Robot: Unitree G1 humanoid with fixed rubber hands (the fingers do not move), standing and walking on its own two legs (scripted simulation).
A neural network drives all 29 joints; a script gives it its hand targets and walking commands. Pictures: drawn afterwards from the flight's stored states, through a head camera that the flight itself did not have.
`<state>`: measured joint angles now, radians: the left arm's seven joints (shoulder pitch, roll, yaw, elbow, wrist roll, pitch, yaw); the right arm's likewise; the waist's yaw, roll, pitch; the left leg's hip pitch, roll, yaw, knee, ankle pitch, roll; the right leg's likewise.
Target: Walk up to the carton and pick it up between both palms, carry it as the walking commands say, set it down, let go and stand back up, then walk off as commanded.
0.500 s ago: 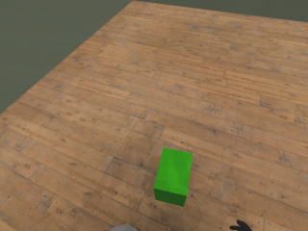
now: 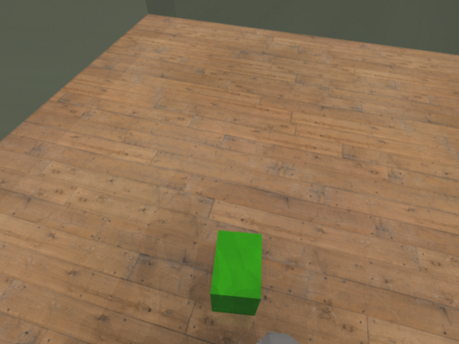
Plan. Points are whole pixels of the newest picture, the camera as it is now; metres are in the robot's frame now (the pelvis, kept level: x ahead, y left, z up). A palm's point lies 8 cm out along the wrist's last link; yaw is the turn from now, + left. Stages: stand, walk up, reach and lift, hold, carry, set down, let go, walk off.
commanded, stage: walk up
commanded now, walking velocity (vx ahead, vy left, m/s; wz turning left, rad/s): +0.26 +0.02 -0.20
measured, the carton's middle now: (236, 273) +0.47 -0.05 -0.64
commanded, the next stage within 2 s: none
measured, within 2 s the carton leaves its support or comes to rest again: neither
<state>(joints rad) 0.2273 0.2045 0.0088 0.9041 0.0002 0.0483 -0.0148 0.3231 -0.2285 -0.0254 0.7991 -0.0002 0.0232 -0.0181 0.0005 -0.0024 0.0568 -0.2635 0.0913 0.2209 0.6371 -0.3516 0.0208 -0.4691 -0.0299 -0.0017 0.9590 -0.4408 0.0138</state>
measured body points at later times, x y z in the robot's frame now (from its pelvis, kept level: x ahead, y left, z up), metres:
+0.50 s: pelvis +0.01 -0.01 +0.00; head +0.03 -0.02 +0.45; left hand +0.08 +0.23 -0.14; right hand +0.09 -0.26 -0.13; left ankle +0.00 +0.09 -0.73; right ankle +0.03 -0.13 -0.70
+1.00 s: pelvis +0.02 -0.03 +0.00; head +0.04 -0.05 +0.45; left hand +0.11 +0.21 -0.13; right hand +0.09 -0.28 -0.14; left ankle +0.00 +0.07 -0.70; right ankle +0.07 -0.15 -0.72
